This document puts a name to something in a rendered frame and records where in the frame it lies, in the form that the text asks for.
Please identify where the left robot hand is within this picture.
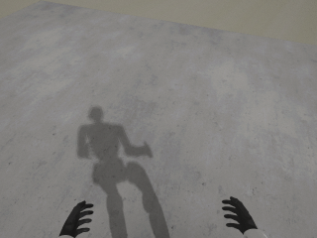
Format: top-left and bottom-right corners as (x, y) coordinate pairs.
(59, 200), (94, 238)

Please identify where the right robot hand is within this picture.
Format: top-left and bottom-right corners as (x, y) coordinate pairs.
(222, 196), (258, 235)

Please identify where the robot right forearm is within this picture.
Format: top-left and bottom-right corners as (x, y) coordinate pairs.
(243, 228), (267, 238)

